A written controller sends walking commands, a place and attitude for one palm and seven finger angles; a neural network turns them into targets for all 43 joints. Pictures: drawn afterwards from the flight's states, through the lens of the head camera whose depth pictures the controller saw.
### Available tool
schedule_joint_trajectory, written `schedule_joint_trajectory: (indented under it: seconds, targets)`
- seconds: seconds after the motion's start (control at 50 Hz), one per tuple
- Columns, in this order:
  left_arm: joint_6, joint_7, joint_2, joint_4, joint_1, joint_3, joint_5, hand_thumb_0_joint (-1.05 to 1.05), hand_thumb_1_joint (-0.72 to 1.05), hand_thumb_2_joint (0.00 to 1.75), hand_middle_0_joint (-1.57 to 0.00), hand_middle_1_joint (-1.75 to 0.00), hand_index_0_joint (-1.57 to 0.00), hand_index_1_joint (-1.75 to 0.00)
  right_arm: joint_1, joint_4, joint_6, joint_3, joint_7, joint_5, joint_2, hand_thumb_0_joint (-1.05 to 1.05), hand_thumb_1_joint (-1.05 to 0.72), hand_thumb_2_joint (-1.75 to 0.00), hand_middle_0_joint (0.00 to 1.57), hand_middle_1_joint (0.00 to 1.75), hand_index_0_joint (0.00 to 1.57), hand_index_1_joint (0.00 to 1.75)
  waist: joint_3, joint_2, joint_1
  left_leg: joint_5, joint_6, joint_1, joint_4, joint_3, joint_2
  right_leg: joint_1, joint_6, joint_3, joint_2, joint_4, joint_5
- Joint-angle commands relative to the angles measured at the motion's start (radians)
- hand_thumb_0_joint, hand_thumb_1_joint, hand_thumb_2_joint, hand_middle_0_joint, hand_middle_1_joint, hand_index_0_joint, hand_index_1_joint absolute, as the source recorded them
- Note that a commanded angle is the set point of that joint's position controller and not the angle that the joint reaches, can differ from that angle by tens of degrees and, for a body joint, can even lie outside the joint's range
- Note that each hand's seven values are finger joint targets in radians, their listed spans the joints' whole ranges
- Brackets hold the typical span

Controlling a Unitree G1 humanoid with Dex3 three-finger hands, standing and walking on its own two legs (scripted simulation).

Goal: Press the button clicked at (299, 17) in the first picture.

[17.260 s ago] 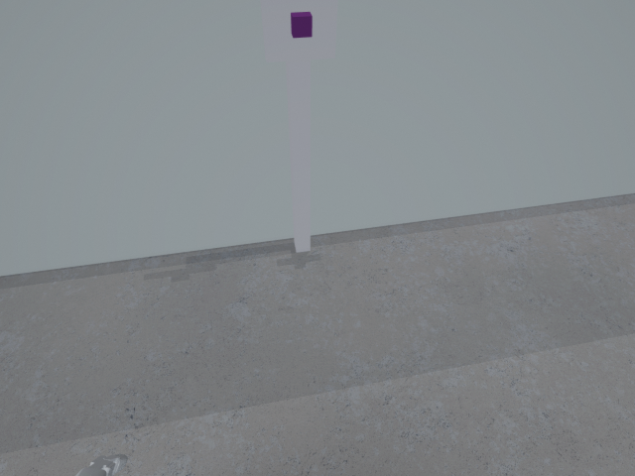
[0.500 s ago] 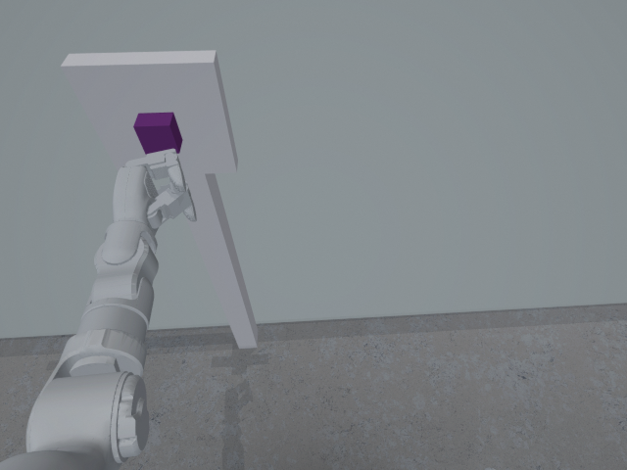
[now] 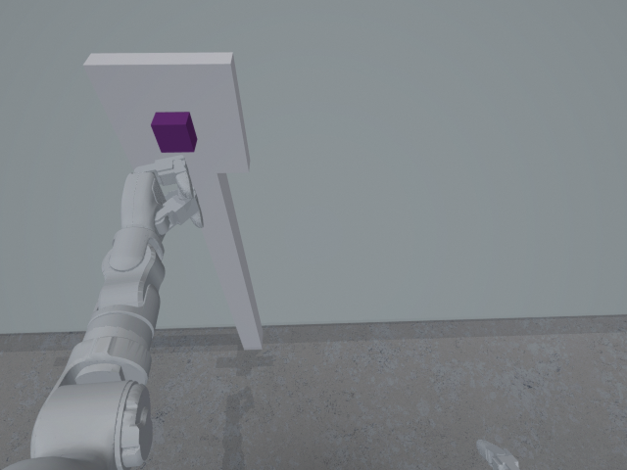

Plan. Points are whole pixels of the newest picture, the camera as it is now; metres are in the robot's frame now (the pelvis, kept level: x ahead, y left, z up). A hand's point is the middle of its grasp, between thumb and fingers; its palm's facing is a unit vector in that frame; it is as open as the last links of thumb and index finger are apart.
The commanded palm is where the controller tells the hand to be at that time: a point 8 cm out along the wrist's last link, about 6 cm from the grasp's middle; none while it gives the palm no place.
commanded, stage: aim a knuckle at the button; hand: left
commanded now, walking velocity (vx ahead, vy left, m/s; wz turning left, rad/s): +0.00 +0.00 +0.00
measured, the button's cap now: (175, 131) +0.53 +0.20 +0.15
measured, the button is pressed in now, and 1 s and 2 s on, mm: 0 1 3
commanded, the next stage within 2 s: press the button with the knuckle in 0.08 s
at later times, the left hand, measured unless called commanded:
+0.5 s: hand (201, 191) +0.45 +0.16 +0.11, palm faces +0.07 -1.00 +0.00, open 3.1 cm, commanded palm +0.42 +0.21 +0.11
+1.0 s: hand (200, 176) +0.48 +0.16 +0.11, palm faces +0.07 -1.00 -0.02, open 3.3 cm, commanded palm +0.46 +0.21 +0.11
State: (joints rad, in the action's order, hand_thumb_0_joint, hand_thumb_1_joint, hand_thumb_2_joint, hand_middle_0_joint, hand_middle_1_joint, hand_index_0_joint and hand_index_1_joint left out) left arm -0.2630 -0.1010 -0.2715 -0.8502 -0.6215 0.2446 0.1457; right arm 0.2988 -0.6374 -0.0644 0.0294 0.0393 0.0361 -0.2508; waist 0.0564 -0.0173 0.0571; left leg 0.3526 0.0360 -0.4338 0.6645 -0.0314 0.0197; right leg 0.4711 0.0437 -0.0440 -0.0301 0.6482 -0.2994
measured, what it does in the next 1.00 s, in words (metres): stands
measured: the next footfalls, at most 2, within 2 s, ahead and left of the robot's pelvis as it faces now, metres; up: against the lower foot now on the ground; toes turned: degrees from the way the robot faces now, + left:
none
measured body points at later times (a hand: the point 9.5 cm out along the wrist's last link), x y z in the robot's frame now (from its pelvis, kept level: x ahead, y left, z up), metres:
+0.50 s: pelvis +0.00 +0.00 +0.00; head +0.04 +0.00 +0.45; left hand +0.44 +0.21 +0.11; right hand +0.07 -0.25 -0.12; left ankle -0.01 +0.10 -0.72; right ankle +0.01 -0.09 -0.72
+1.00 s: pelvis +0.00 +0.00 -0.01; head +0.06 +0.00 +0.44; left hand +0.47 +0.22 +0.11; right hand +0.03 -0.27 -0.13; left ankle -0.01 +0.10 -0.72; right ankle +0.01 -0.09 -0.72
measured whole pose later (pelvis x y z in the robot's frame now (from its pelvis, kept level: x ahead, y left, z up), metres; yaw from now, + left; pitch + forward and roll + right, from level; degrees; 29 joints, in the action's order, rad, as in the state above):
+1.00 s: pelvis +0.00 +0.00 -0.01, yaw +0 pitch +11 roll +0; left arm -0.33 -0.12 -0.38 -1.14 -0.86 0.32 0.10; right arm 0.39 -0.67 -0.02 0.03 0.03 0.01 -0.27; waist 0.06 -0.02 0.12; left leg 0.37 0.03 -0.55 0.73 -0.03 0.01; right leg 0.58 0.05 -0.05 -0.04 0.69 -0.31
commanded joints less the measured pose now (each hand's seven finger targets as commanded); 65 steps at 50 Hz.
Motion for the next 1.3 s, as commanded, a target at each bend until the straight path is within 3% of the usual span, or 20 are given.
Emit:
schedule_joint_trajectory:
  seconds: [0.0,0.06,0.12,0.18,0.26,0.3,0.34,0.38,0.48,0.52,0.62,0.68,0.74,0.78,0.82,0.84,0.92,0.96,1.1,1.28]
  targets:
    - [-0.061,-0.005,-0.178,0.2,-0.413,0.028,0.014,0.0,0.9,0.9,-1.3,-1.5,-1.3,-1.5,0.043,0.1,-0.03,-0.046,0.001,0.004,-0.14,0.0,-0.9,-0.9,0.2,0.3,0.2,0.3,0.316,0.004,0.004,-0.274,-0.007,0.102,-0.066,0.04,-0.013,-0.165,-0.01,0.04,0.017,-0.055,0.317]
    - [-0.049,-0.007,-0.179,0.231,-0.35,0.04,0.017,0.0,0.9,0.9,-1.3,-1.5,-1.3,-1.5,0.038,0.121,-0.024,-0.047,-0.004,0.004,-0.139,0.0,-0.9,-0.9,0.2,0.3,0.2,0.3,0.335,0.015,-0.015,-0.311,-0.007,0.099,-0.066,0.034,-0.014,-0.194,-0.01,0.039,0.018,-0.049,0.354]
    - [-0.043,-0.006,-0.181,0.249,-0.379,0.031,0.019,0.0,0.9,0.9,-1.3,-1.5,-1.3,-1.5,0.037,0.12,-0.021,-0.045,-0.002,0.005,-0.14,0.0,-0.9,-0.9,0.2,0.3,0.2,0.3,0.29,0.042,-0.001,-0.276,-0.006,0.08,-0.071,0.039,-0.017,-0.177,-0.011,0.037,0.016,-0.057,0.323]
    - [-0.057,-0.003,-0.181,0.309,-0.444,0.015,0.014,0.0,0.9,0.9,-1.3,-1.5,-1.3,-1.5,0.028,0.118,-0.023,-0.046,0.002,0.007,-0.136,0.0,-0.9,-0.9,0.2,0.3,0.2,0.3,0.32,-0.024,0.008,-0.261,-0.008,0.11,-0.072,0.04,-0.016,-0.166,-0.01,0.042,0.017,-0.058,0.301]
    - [-0.068,0.012,-0.173,0.269,-0.504,0.006,0.01,0.0,0.9,0.9,-1.3,-1.5,-1.3,-1.5,0.046,0.089,-0.027,-0.049,0.008,0.002,-0.139,0.0,-0.9,-0.9,0.2,0.3,0.2,0.3,0.325,0.001,0.023,-0.264,-0.012,0.134,-0.069,0.059,-0.021,-0.136,-0.01,0.034,0.012,-0.056,0.275]
    - [-0.069,0.012,-0.139,0.245,-0.502,-0.018,0.007,0.0,0.9,0.9,-1.3,-1.5,-1.3,-1.5,0.049,0.083,-0.032,-0.048,0.005,0.002,-0.138,0.0,-0.9,-0.9,0.2,0.3,0.2,0.3,0.325,-0.04,0.021,-0.276,-0.017,0.149,-0.065,0.061,-0.019,-0.114,-0.007,0.03,0.013,-0.052,0.271]
    - [-0.063,0.02,-0.162,0.176,-0.54,-0.002,0.003,0.0,0.9,0.9,-1.3,-1.5,-1.3,-1.5,0.064,0.067,-0.03,-0.047,0.005,-0.001,-0.145,0.0,-0.9,-0.9,0.2,0.3,0.2,0.3,0.301,0.011,0.039,-0.239,-0.011,0.113,-0.065,0.062,-0.018,-0.104,-0.011,0.031,0.012,-0.058,0.248]
    - [-0.058,0.024,-0.214,0.095,-0.525,0.047,-0.001,0.0,0.9,0.9,-1.3,-1.5,-1.3,-1.5,0.074,0.065,-0.025,-0.045,0.007,-0.004,-0.152,0.0,-0.9,-0.9,0.2,0.3,0.2,0.3,0.282,0.063,0.029,-0.194,-0.006,0.054,-0.069,0.052,-0.012,-0.129,-0.014,0.039,0.015,-0.064,0.232]
    - [-0.101,0.014,-0.273,0.081,-0.588,0.083,-0.023,0.0,0.9,0.9,-1.3,-1.5,-1.3,-1.5,0.096,0.071,-0.02,-0.045,0.0,-0.011,-0.15,0.0,-0.9,-0.9,0.2,0.3,0.2,0.3,0.365,-0.029,0.018,-0.247,-0.007,0.056,-0.047,0.042,-0.008,-0.161,-0.009,0.053,0.017,-0.033,0.293]
    - [-0.114,0.003,-0.264,0.078,-0.574,0.082,-0.017,0.0,0.9,0.9,-1.3,-1.5,-1.3,-1.5,0.107,0.077,-0.016,-0.049,-0.005,-0.014,-0.152,0.0,-0.9,-0.9,0.2,0.3,0.2,0.3,0.386,-0.005,0.022,-0.292,-0.007,0.066,-0.037,0.043,-0.011,-0.166,-0.009,0.048,0.012,-0.023,0.333]
    - [-0.098,-0.015,-0.272,0.015,-0.581,0.088,-0.011,0.0,0.9,0.9,-1.3,-1.5,-1.3,-1.5,0.13,0.075,0.0,-0.053,-0.007,-0.01,-0.16,0.0,-0.9,-0.9,0.2,0.3,0.2,0.3,0.345,0.027,0.035,-0.261,-0.002,0.02,-0.034,0.034,-0.012,-0.152,-0.015,0.051,0.01,-0.032,0.323]
    - [-0.107,-0.013,-0.269,0.045,-0.638,0.073,-0.019,0.0,0.9,0.9,-1.3,-1.5,-1.3,-1.5,0.136,0.07,0.004,-0.054,-0.007,-0.011,-0.156,0.0,-0.9,-0.9,0.2,0.3,0.2,0.3,0.354,-0.039,0.045,-0.261,-0.003,0.044,-0.031,0.034,-0.012,-0.126,-0.014,0.052,0.01,-0.033,0.31]
    - [-0.121,-0.004,-0.248,0.047,-0.668,0.059,-0.017,0.0,0.9,0.9,-1.3,-1.5,-1.3,-1.5,0.148,0.062,0.005,-0.058,-0.009,-0.015,-0.158,0.0,-0.9,-0.9,0.2,0.3,0.2,0.3,0.377,-0.032,0.058,-0.281,-0.003,0.075,-0.025,0.041,-0.017,-0.106,-0.015,0.048,0.005,-0.03,0.312]
    - [-0.118,-0.001,-0.306,-0.001,-0.676,0.105,-0.018,0.0,0.9,0.9,-1.3,-1.5,-1.3,-1.5,0.163,0.05,0.009,-0.057,-0.007,-0.017,-0.166,0.0,-0.9,-0.9,0.2,0.3,0.2,0.3,0.371,0.012,0.059,-0.254,-0.001,0.038,-0.024,0.042,-0.016,-0.12,-0.018,0.052,0.006,-0.031,0.299]
    - [-0.118,0.0,-0.343,-0.014,-0.695,0.123,-0.031,0.0,0.9,0.9,-1.3,-1.5,-1.3,-1.5,0.165,0.05,0.013,-0.055,-0.006,-0.019,-0.169,0.0,-0.9,-0.9,0.2,0.3,0.2,0.3,0.364,0.006,0.06,-0.239,0.004,0.009,-0.02,0.035,-0.012,-0.133,-0.02,0.062,0.009,-0.031,0.305]
    - [-0.117,-0.004,-0.331,-0.032,-0.694,0.107,-0.04,0.0,0.9,0.9,-1.3,-1.5,-1.3,-1.5,0.164,0.052,0.014,-0.052,-0.007,-0.017,-0.165,0.0,-0.9,-0.9,0.2,0.3,0.2,0.3,0.359,-0.039,0.057,-0.232,0.001,0.008,-0.022,0.035,-0.01,-0.12,-0.017,0.061,0.01,-0.028,0.295]
    - [-0.123,-0.006,-0.304,-0.067,-0.767,0.076,-0.042,0.0,0.9,0.9,-1.3,-1.5,-1.3,-1.5,0.179,0.045,0.016,-0.052,-0.007,-0.02,-0.169,0.0,-0.9,-0.9,0.2,0.3,0.2,0.3,0.349,-0.02,0.093,-0.215,0.002,0.019,-0.013,0.048,-0.015,-0.067,-0.019,0.055,0.007,-0.03,0.26]
    - [-0.112,-0.004,-0.338,-0.12,-0.794,0.102,-0.038,0.0,0.9,0.9,-1.3,-1.5,-1.3,-1.5,0.189,0.034,0.016,-0.051,-0.005,-0.02,-0.177,0.0,-0.9,-0.9,0.2,0.3,0.2,0.3,0.336,0.017,0.104,-0.17,0.004,-0.014,-0.012,0.05,-0.015,-0.055,-0.024,0.059,0.006,-0.038,0.22]
    - [-0.112,-0.013,-0.346,-0.176,-0.892,0.082,-0.055,0.0,0.9,0.9,-1.3,-1.5,-1.3,-1.5,0.215,0.028,0.007,-0.045,-0.007,-0.027,-0.183,0.0,-0.9,-0.9,0.2,0.3,0.2,0.3,0.368,-0.046,0.129,-0.146,0.002,-0.027,0.006,0.06,-0.012,-0.01,-0.025,0.062,0.007,-0.028,0.183]
    - [-0.11,-0.006,-0.402,-0.217,-1.023,0.088,-0.067,0.0,0.9,0.9,-1.3,-1.5,-1.3,-1.5,0.249,0.018,0.002,-0.041,-0.006,-0.034,-0.201,0.0,-0.9,-0.9,0.2,0.3,0.2,0.3,0.377,-0.064,0.171,-0.077,0.005,-0.062,0.02,0.075,-0.015,0.05,-0.03,0.065,0.005,-0.03,0.099]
